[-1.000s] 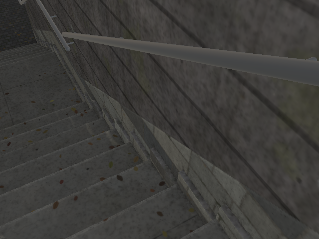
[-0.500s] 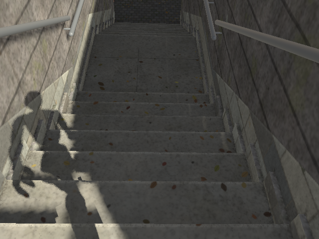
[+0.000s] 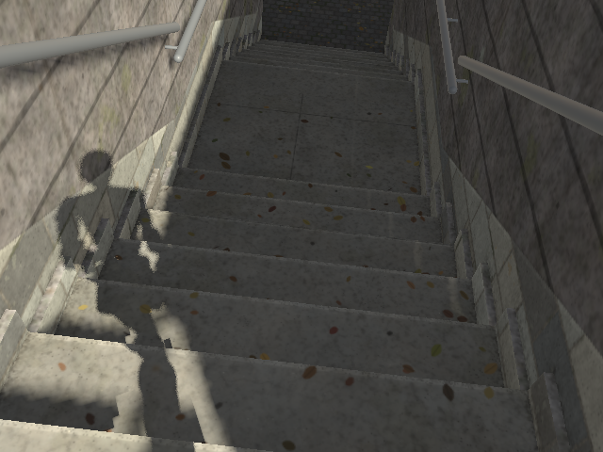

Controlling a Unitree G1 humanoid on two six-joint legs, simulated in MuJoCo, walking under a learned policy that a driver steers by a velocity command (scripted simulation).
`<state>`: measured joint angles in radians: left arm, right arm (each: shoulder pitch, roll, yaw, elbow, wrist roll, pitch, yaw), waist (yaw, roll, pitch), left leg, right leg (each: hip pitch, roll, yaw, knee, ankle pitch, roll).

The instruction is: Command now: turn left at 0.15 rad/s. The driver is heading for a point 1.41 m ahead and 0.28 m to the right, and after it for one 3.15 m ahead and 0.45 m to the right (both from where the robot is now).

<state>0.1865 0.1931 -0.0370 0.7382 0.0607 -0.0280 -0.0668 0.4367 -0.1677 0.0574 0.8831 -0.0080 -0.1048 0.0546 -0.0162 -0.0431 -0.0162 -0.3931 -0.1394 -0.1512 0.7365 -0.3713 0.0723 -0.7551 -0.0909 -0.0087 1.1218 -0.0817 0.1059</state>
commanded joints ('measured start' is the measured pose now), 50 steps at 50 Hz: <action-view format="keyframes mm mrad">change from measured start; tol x8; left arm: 1 143 85 44 15 23 -22 -12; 3 -32 109 60 -27 -35 -32 18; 9 -99 127 64 32 -45 -64 -67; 50 -53 131 122 222 -46 -6 -27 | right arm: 1 -98 -164 -31 -55 -37 -17 31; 9 -41 -183 -90 -69 21 95 47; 16 -224 -174 -116 -68 6 81 25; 50 -175 -152 -146 155 -1 101 24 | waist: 1 99 232 -71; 2 61 105 -28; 5 -47 22 -175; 8 -78 -55 -107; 10 -55 4 -15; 50 -10 51 30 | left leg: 1 -35 249 -250 -139 762 97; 3 149 259 -302 -158 954 152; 4 205 238 -294 -138 865 133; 6 66 151 -137 -179 492 29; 10 59 88 17 -276 95 -79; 19 57 113 46 -356 232 -70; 50 163 122 96 -455 319 -67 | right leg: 1 359 21 -32 -16 52 -12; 2 302 33 -32 -398 -43 -9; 5 516 -25 36 -456 332 -117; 7 632 -22 42 -597 358 -136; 10 585 -16 67 -686 78 -115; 24 801 28 28 -693 189 -129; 50 783 82 0 -786 103 -140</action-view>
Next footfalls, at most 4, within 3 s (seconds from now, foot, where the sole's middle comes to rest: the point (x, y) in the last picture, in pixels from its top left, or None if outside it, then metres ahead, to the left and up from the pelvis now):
0.06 right None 0.08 -0.17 -0.75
1.86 left None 0.42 0.08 -0.92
2.38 right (350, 407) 0.73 -0.20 -1.09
2.84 left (300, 335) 1.06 -0.07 -1.26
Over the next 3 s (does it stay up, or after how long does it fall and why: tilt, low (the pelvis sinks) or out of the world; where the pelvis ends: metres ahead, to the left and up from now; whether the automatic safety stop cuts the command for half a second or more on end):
stays up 0.99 -0.14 -0.50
